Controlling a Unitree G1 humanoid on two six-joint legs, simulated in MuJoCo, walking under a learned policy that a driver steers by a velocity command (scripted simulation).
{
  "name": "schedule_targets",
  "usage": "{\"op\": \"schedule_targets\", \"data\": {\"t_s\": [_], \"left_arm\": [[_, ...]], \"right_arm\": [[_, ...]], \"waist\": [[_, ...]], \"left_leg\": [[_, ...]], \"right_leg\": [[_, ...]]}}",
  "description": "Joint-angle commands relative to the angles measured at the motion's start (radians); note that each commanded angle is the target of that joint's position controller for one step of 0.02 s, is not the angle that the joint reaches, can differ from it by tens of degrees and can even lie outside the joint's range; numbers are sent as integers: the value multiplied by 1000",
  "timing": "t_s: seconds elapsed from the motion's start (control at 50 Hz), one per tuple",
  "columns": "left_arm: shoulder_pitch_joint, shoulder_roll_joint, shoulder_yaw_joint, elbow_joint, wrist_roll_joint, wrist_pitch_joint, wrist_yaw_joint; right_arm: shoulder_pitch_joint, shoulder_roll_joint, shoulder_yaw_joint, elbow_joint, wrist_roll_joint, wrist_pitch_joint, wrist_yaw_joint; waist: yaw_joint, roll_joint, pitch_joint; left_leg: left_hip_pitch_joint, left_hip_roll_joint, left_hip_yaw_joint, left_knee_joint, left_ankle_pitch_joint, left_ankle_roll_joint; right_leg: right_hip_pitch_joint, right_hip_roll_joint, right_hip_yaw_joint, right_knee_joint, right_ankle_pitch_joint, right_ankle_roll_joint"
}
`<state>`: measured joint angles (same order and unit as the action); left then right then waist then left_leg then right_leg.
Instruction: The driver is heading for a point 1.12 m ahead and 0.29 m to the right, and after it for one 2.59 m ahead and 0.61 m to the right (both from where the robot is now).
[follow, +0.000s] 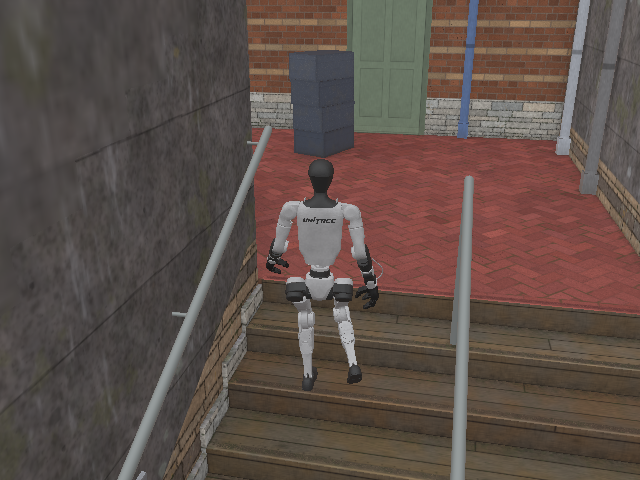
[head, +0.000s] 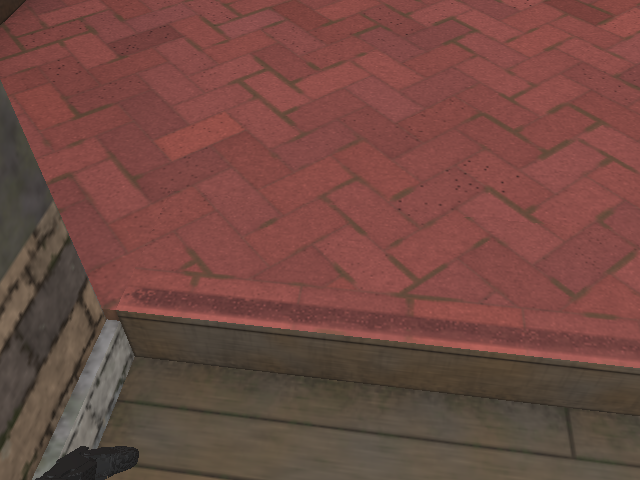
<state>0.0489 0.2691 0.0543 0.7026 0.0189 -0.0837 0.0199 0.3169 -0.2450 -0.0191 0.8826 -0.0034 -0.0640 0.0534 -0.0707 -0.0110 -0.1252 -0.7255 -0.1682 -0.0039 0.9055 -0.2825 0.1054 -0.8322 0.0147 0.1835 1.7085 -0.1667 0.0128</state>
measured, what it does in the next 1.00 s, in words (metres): climbs, turning right: right foot, then left foot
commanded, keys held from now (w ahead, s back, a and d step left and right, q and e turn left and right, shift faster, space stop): e+shift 0.62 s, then q+shift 0.38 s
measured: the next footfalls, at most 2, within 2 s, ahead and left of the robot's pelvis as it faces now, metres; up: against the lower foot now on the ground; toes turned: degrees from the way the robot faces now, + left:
right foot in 0.34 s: +0.09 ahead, -0.16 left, +0.00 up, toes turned -13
left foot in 0.90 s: +0.17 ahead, +0.07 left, +0.01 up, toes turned -19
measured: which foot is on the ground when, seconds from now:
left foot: down 0.00-0.38, up 0.40-0.88, down 0.90-0.94, up 0.96-1.00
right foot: up 0.00-0.32, down 0.34-1.00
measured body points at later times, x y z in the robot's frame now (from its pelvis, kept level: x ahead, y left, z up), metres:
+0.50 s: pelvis +0.07 -0.08 +0.06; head +0.08 -0.10 +0.51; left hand +0.25 +0.14 -0.04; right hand +0.21 -0.40 -0.01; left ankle +0.04 +0.07 -0.56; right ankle +0.05 -0.15 -0.68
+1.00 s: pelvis +0.10 -0.07 +0.06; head +0.10 -0.09 +0.51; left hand +0.35 +0.10 -0.02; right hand +0.10 -0.32 -0.08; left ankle +0.13 +0.08 -0.65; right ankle +0.05 -0.15 -0.68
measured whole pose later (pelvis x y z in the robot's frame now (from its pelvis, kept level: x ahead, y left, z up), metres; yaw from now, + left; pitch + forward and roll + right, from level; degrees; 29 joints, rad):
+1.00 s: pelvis +0.10 -0.07 +0.06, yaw -16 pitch +1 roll +1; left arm 0.11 0.24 0.01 0.71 0.00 -0.07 -0.01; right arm 0.32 -0.22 -0.01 0.75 0.00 -0.06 0.03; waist -0.05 0.02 -0.01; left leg -0.40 0.03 -0.02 0.81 -0.35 -0.08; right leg -0.26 0.04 0.04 0.58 -0.34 -0.08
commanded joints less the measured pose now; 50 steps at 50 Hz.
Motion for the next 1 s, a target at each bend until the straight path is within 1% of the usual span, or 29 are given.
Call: {"op": "schedule_targets", "data": {"t_s": [0.02, 0.06, 0.1, 0.12, 0.16, 0.18, 0.24, 0.3, 0.36, 0.38, 0.4, 0.42, 0.44, 0.48, 0.5, 0.52, 0.56, 0.64, 0.7, 0.76, 0.8, 0.84, 0.86, 0.88, 0.9, 0.92, 0.96, 0.98, 1.0], "left_arm": [[105, 67, 20, 13, -16, 40, 8], [145, 57, 20, 76, 4, 26, -16], [215, 59, 23, 134, 2, 18, -58], [214, 44, 21, 139, -6, 20, -76], [170, 39, 22, 117, -13, 6, -76], [105, 31, 14, 75, -8, 2, -69], [26, 45, -3, -15, 1, -4, -31], [68, 18, -24, -47, -8, -18, -19], [124, -1, -19, -42, -14, -35, -37], [152, 86, 4, -35, -2, -46, -33], [236, 187, 38, -22, 3, -50, -34], [382, 214, 61, 18, 16, -49, -47], [362, 206, 66, 23, 15, -54, -38], [248, 104, 32, -14, 35, -37, -50], [183, 59, 15, -48, 20, -27, -49], [162, 42, 5, -65, 12, -18, -50], [226, 13, -2, -56, 20, -2, -47], [256, 94, 11, -104, 30, 2, -65], [205, 54, -19, -147, 21, 9, -67], [81, -20, -81, -176, -2, 23, -96], [-17, -6, -97, -172, -26, 27, -110], [28, 55, -79, -90, -45, 33, -102], [96, 112, -54, -45, -60, 37, -101], [116, 202, -16, -41, -75, 34, -91], [145, 272, 22, -19, -76, 37, -83], [205, 291, 49, -8, -59, 31, -72], [262, 207, 43, 4, -22, 10, -23], [208, 185, 46, -19, 4, -3, 2], [119, 178, 54, -56, 8, -20, 28]], "right_arm": [[-275, 15, 21, -129, -12, -35, 2], [-277, 0, 25, -153, -2, -58, 7], [-339, -45, 18, -177, 8, -73, 22], [-363, -33, 23, -174, 4, -73, 28], [-372, -13, 31, -181, 11, -76, 36], [-379, -69, 14, -194, 15, -77, 38], [-195, -176, -44, -147, 12, -47, -5], [-136, -153, -53, -128, 8, -37, -66], [-294, -109, -57, -185, 4, -33, -83], [-301, -69, -62, -230, -10, -35, -95], [-370, -75, -69, -299, -7, -37, -112], [-489, -128, -84, -350, 19, -25, -123], [-490, -84, -69, -354, 29, -18, -129], [-364, -112, -80, -304, -32, -27, -139], [-333, -109, -81, -299, -46, -33, -141], [-331, -99, -79, -317, -36, -34, -142], [-329, -64, -62, -336, -23, -22, -137], [-225, -102, -55, -317, -6, -10, -104], [-139, -155, -60, -272, 20, -7, -87], [-45, -141, -58, -184, 18, -13, -34], [-9, -92, -52, -146, 4, -15, 24], [-94, -7, -27, -157, 4, -3, 70], [-144, -22, -26, -183, 12, 0, 77], [-189, -74, -34, -233, 12, -6, 61], [-205, -78, -22, -268, 11, -10, 36], [-203, -102, -19, -285, 16, -16, 4], [-164, -91, -15, -279, 5, -22, -40], [-126, -98, -22, -259, -6, -27, -55], [-102, -91, -22, -255, -13, -30, -50]], "waist": [[140, -25, -62], [132, 65, -52], [131, 74, -32], [126, 60, -2], [102, 17, 39], [73, 48, 71], [-38, 143, 88], [-15, 114, 44], [56, 67, -6], [12, -80, -68], [58, -200, -118], [178, -154, -97], [174, -128, -97], [111, -39, -50], [72, -24, -9], [45, -26, 7], [71, -64, -10], [86, -124, -16], [101, -95, -25], [51, -46, 11], [6, -24, 48], [53, -76, 119], [96, -119, 128], [123, -136, 125], [135, -129, 110], [162, -116, 58], [170, -145, 8], [161, -153, 34], [140, -124, 48]], "left_leg": [[92, 248, -418, -459, -114, 97], [53, 217, -282, -470, -11, 21], [-32, 197, -192, -486, 29, -2], [-14, 210, -171, -486, -20, 7], [166, 263, -182, -461, -90, 3], [232, 311, -182, -445, -42, 24], [533, 485, -359, -483, 83, 224], [681, 582, -373, -448, 435, 267], [593, 426, -141, -365, 352, 90], [544, 285, 23, -217, 183, -35], [249, 116, 115, -50, -90, -167], [33, 48, 26, 143, -342, -232], [-51, 68, -53, 382, -349, -251], [-130, 113, -136, 637, -216, -210], [-98, 129, -135, 632, -164, -198], [-95, 126, -120, 621, -150, -204], [-192, 121, -141, 572, -105, -235], [-157, 93, -59, 646, -56, -290], [-110, 128, -52, 845, -4, -311], [23, 198, -96, 716, 115, -322], [206, 240, -53, 370, 203, -327], [306, 249, -2, -72, 131, -312], [310, 245, -18, -190, 117, -298], [258, 238, -33, -237, 140, -265], [143, 232, -40, -300, 130, -234], [75, 225, -52, -284, 149, -186], [16, 226, -51, -150, 80, -147], [30, 226, -38, -5, -99, -162], [87, 227, -21, 121, -232, -171]], "right_leg": [[-91, -89, -54, -58, -80, 67], [56, -109, -106, -93, -36, 93], [211, -86, -150, -53, -9, 123], [239, -92, -142, -104, 14, 122], [217, -138, -119, -463, 8, 142], [240, -138, -152, -628, -48, 148], [133, -93, -193, -753, -196, 117], [130, -95, -176, -819, -282, 60], [420, -13, -253, -1176, 92, -82], [537, -101, -55, -1204, 495, -220], [816, -303, 290, -1258, 758, -427], [980, -343, 366, -1294, 817, -450], [996, -314, 322, -1242, 767, -398], [881, -262, 249, -1217, 602, -311], [789, -234, 234, -1251, 482, -306], [750, -213, 234, -1262, 469, -317], [830, -211, 289, -1277, 386, -338], [753, -179, 233, -1249, 583, -319], [634, -224, 180, -1225, 714, -333], [492, -179, 108, -1213, 495, -233], [402, -103, 31, -1221, 245, -113], [452, -91, 49, -1276, -20, -30], [557, -144, 131, -1319, -79, -47], [663, -217, 228, -1328, -20, -109], [813, -287, 293, -1297, 182, -215], [955, -314, 294, -1265, 397, -276], [1050, -382, 277, -1234, 704, -393], [948, -426, 270, -1275, 650, -432], [816, -414, 202, -1299, 558, -421]]}}
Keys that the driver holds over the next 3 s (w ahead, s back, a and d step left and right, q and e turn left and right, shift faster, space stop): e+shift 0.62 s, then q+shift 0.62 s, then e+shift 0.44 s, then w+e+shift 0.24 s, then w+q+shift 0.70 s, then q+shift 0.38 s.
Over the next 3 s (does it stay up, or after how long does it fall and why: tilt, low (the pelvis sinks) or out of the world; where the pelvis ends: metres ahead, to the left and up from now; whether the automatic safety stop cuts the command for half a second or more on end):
stays up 0.71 -0.40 0.36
